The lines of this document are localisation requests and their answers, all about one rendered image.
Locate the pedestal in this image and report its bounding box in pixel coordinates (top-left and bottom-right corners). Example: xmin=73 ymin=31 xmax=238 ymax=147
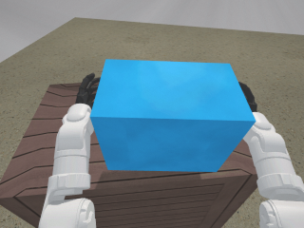
xmin=0 ymin=82 xmax=258 ymax=228

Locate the carton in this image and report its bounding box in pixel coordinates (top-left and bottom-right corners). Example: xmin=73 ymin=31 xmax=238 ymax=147
xmin=89 ymin=59 xmax=256 ymax=172

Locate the robot left forearm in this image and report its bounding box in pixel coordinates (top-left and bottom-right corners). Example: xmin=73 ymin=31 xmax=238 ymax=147
xmin=38 ymin=104 xmax=94 ymax=228

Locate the robot right forearm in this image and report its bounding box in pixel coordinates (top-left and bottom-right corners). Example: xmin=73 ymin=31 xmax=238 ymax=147
xmin=243 ymin=112 xmax=304 ymax=201

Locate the left robot hand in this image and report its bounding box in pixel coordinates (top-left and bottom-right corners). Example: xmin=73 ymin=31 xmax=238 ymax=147
xmin=75 ymin=73 xmax=101 ymax=109

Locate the robot left upper arm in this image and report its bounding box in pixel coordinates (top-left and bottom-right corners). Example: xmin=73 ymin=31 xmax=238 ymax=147
xmin=40 ymin=198 xmax=96 ymax=228

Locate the robot right upper arm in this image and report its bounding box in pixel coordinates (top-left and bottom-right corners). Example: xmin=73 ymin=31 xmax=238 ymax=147
xmin=259 ymin=199 xmax=304 ymax=228

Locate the right robot hand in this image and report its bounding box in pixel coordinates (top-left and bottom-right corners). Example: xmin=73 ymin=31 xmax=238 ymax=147
xmin=238 ymin=82 xmax=257 ymax=112

